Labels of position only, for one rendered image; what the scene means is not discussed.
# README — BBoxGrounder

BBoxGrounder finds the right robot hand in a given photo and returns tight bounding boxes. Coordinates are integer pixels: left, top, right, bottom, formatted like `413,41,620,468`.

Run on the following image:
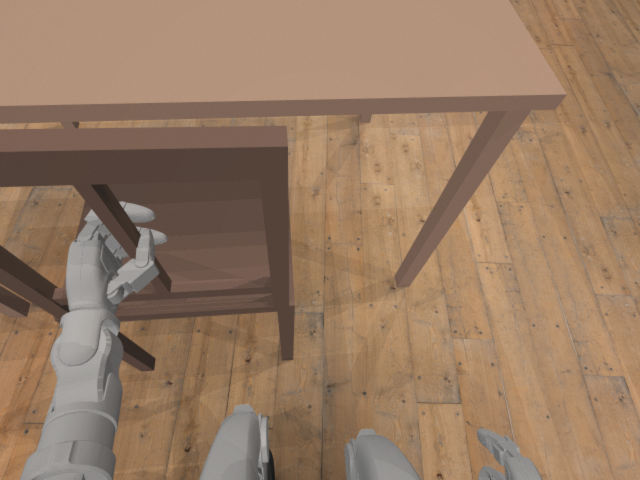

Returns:
477,428,543,480

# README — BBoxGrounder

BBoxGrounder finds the robot thigh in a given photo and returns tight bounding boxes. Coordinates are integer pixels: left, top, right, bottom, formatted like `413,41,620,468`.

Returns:
344,435,421,480
199,412,269,480

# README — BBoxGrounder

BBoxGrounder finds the robot left forearm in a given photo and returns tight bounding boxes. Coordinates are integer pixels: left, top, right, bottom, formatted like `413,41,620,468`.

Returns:
20,307,123,480

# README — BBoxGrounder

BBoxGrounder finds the chair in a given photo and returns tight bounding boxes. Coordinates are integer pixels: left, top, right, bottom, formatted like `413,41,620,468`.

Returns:
0,126,295,371

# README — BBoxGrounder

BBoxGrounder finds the left robot hand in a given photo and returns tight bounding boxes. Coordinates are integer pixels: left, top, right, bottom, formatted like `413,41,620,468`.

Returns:
66,201,168,315

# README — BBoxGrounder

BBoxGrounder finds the robot right thigh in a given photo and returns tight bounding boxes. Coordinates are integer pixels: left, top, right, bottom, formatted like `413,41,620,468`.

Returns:
344,435,421,480

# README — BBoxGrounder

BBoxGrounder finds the table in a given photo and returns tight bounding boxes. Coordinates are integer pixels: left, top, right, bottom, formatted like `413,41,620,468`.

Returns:
0,0,567,318

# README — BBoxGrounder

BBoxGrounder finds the robot left thigh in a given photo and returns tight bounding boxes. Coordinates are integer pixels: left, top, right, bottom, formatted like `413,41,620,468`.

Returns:
199,412,269,480

